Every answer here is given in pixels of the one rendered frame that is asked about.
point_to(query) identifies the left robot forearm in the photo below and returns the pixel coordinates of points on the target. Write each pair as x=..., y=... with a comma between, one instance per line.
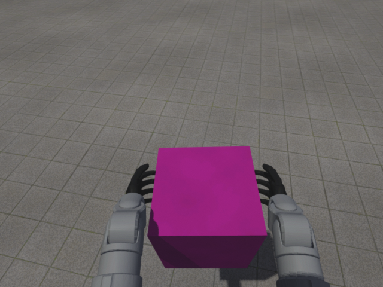
x=122, y=245

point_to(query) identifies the right robot forearm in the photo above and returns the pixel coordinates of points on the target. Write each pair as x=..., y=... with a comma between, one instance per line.
x=295, y=247

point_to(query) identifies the carton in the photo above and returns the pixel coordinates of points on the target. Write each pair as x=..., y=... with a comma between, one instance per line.
x=206, y=210

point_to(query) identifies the robot left hand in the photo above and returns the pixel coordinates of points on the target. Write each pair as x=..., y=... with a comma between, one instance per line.
x=136, y=183

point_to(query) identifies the robot right hand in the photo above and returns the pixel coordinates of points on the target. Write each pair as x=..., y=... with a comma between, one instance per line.
x=274, y=183

